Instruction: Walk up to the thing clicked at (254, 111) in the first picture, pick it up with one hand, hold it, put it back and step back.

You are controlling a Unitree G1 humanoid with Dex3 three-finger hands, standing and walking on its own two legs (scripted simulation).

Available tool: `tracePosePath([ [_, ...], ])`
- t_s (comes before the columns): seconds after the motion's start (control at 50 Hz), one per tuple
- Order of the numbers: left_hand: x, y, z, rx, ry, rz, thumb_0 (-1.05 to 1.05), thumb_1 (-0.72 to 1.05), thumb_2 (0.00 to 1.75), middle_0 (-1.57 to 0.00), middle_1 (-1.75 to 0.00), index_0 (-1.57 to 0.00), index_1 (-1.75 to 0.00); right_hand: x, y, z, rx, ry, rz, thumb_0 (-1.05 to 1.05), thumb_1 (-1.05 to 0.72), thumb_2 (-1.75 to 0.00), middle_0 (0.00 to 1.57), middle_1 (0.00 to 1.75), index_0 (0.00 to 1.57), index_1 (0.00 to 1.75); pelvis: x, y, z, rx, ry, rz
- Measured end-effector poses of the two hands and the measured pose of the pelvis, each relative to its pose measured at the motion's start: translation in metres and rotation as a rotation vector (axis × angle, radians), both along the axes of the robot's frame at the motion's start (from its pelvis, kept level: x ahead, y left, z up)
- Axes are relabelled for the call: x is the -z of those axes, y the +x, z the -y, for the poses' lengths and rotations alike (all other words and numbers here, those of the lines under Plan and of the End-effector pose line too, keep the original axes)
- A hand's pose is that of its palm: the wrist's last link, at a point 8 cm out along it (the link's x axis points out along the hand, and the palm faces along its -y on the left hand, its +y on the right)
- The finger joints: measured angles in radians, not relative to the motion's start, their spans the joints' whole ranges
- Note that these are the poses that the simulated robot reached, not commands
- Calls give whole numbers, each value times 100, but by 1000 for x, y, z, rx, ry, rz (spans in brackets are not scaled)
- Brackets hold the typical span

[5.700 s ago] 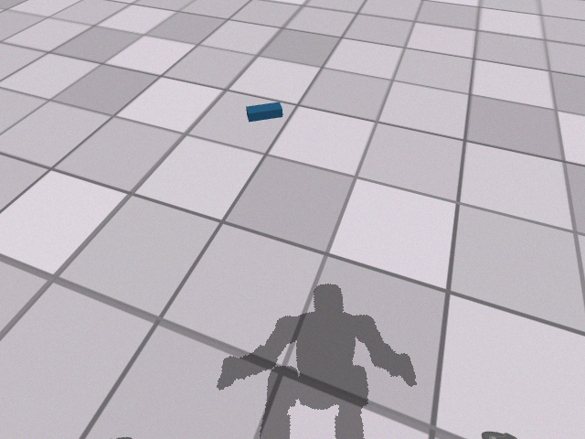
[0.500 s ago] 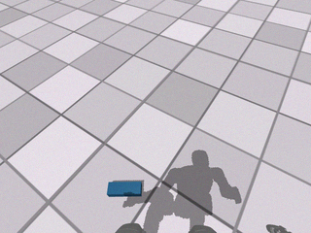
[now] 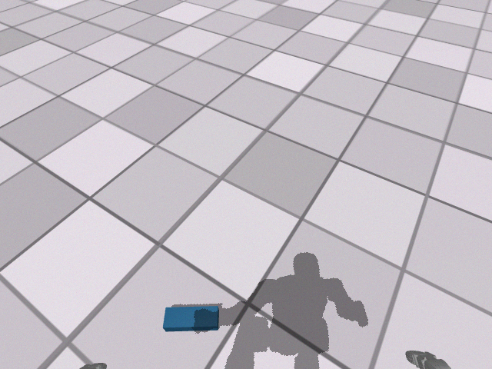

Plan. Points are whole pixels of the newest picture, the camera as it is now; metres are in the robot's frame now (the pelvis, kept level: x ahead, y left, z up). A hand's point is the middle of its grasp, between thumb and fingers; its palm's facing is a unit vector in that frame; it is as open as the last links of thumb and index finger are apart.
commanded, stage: walk up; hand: left
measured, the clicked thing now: (192, 318) +0.40 +0.23 -0.75
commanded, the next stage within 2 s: stand in 0.64 s
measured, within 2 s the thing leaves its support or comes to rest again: neither
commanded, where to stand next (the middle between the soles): +0.02 +0.01 m, yaw +0 degrees
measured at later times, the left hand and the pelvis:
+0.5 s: hand out of the picture +0.09 +0.26 -0.15, palm faces -0.02 -0.93 -0.35, open 7.4 cm; pelvis +0.01 +0.00 +0.00, yaw +0 degrees
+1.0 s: hand out of the picture +0.09 +0.25 -0.15, palm faces -0.03 -0.94 -0.33, open 7.4 cm; pelvis +0.01 +0.00 +0.00, yaw +0 degrees
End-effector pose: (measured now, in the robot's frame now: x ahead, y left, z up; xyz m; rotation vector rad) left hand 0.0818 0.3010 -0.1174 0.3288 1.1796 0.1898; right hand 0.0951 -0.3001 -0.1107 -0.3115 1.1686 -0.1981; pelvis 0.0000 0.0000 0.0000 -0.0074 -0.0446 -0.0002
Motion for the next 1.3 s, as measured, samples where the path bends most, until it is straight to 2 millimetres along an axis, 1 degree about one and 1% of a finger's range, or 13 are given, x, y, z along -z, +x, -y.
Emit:
tracePosePath([
  [0.1, -1, -3, 0, -9, 3, -17, 0, 90, 90, -21, -30, -20, -30, 0, -2, 3, 9, -3, -11, 1, -91, -90, 20, 30, 20, 30, -1, 2, 0, 1, 3, 1],
  [0.24, -2, -5, -2, -14, 9, -34, 1, 90, 90, -21, -30, -20, -30, 3, -10, 2, 21, 3, -41, 1, -91, -90, 20, 30, 20, 30, -2, 5, 0, 1, 2, 1],
  [0.44, -3, -1, -1, -17, 8, -42, 1, 90, 90, -21, -30, -20, -30, 7, -19, -2, 34, 14, -75, 1, -91, -90, 20, 30, 20, 30, -3, 10, 0, 0, 4, -3],
  [0.64, -3, 11, 2, -9, 2, -25, 0, 90, 90, -21, -30, -20, -30, 6, -15, -2, 39, 12, -70, 1, -91, -90, 20, 30, 20, 30, -3, 14, 0, -3, 5, -4],
  [0.78, -2, 14, 5, -8, -5, -30, 0, 90, 90, -21, -30, -20, -30, 3, -8, -1, 25, 2, -53, 1, -91, -90, 20, 30, 20, 30, -4, 13, 1, 0, 6, -8],
  [0.9, -1, 12, 8, -7, -11, -33, 0, 90, 90, -21, -30, -20, -30, 1, -2, 1, 14, -3, -35, 1, -91, -90, 20, 30, 20, 30, -5, 11, 3, 0, 5, -8],
  [1.02, -1, 7, 11, -8, -14, -38, 0, 90, 90, -21, -30, -20, -30, 0, -1, 2, 7, -3, -32, 1, -91, -90, 20, 30, 20, 30, -5, 10, 5, 0, 5, -7],
  [1.3, -1, -6, 12, -18, -9, -60, 0, 90, 90, -21, -30, -20, -30, 4, -12, 5, 9, 4, -56, 1, -91, -90, 20, 30, 20, 30, -5, 8, 9, -1, 5, -6],
])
